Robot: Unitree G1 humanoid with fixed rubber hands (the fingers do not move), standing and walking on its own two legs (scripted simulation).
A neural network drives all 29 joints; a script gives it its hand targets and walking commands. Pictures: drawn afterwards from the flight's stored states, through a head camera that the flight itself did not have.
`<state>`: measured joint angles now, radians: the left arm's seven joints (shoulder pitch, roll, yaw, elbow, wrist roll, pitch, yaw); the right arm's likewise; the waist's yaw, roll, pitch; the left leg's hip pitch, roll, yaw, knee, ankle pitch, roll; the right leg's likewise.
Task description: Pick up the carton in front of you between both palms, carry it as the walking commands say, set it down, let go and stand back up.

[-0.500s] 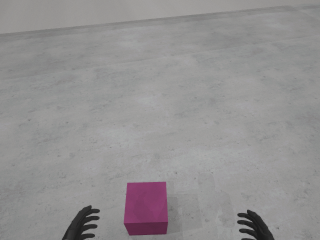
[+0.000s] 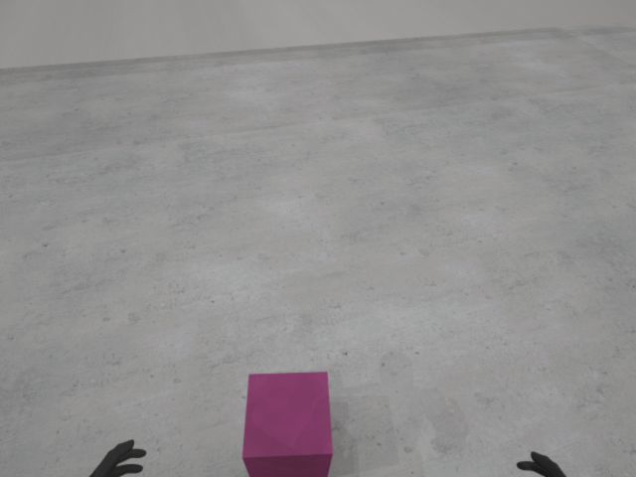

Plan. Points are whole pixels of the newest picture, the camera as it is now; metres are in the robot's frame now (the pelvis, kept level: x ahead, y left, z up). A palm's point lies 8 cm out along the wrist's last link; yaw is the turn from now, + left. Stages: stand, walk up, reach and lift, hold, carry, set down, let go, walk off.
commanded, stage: stand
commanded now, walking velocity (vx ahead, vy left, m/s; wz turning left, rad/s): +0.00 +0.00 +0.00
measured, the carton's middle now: (289, 427) +0.41 +0.08 -0.64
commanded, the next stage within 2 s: none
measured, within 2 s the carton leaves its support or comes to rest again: neither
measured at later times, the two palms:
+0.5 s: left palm out of the picture +0.12 +0.30 -0.09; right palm out of the picture +0.11 -0.29 -0.08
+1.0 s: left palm out of the picture +0.07 +0.31 -0.10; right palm out of the picture +0.08 -0.30 -0.09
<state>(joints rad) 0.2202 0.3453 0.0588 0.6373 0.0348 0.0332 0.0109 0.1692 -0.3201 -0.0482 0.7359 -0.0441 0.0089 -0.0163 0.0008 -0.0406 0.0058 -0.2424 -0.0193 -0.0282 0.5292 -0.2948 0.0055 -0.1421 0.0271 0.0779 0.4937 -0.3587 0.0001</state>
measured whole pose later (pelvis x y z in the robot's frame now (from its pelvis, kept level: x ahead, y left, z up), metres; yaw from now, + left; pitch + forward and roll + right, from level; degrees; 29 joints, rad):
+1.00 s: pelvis -0.02 +0.01 +0.01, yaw +0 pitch -2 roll +0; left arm 0.18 0.38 0.01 0.92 0.03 0.00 0.02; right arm 0.12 -0.36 -0.02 1.00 -0.02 -0.01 -0.01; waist 0.00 -0.02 0.02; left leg -0.16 -0.02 -0.02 0.41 -0.20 0.01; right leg -0.07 0.01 0.08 0.38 -0.27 0.01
